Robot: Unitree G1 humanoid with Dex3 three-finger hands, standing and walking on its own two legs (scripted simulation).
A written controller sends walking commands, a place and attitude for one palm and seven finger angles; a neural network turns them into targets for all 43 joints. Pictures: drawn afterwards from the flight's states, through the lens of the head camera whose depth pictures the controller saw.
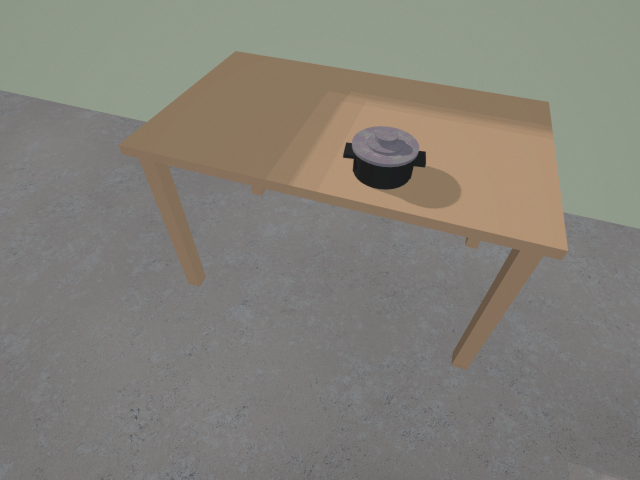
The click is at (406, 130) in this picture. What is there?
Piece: lid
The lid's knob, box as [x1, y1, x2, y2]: [375, 128, 398, 145]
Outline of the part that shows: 376,131 375,139 379,143 388,145 395,143 397,140 398,135 392,129 382,128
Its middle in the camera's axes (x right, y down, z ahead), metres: +0.15 -0.24 +0.91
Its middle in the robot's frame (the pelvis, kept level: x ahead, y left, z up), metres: +0.85 -0.11 -0.03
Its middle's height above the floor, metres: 0.75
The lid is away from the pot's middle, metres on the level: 0.00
